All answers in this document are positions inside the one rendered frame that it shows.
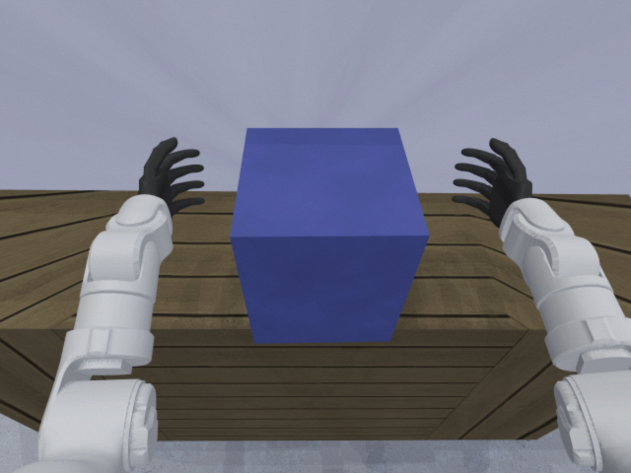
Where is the left robot forearm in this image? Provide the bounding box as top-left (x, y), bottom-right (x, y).
top-left (37, 194), bottom-right (174, 461)

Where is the robot right hand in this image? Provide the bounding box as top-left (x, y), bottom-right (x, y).
top-left (452, 138), bottom-right (532, 229)

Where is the pedestal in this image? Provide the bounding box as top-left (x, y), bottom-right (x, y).
top-left (0, 189), bottom-right (631, 441)

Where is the carton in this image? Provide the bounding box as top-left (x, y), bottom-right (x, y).
top-left (230, 128), bottom-right (430, 344)

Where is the right robot upper arm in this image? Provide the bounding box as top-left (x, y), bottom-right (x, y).
top-left (554, 370), bottom-right (631, 473)

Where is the right robot forearm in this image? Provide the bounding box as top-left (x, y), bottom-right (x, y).
top-left (499, 198), bottom-right (631, 374)

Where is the left robot upper arm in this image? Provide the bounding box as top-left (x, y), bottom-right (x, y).
top-left (12, 379), bottom-right (158, 473)

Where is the robot left hand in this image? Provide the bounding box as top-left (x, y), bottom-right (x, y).
top-left (137, 137), bottom-right (205, 218)

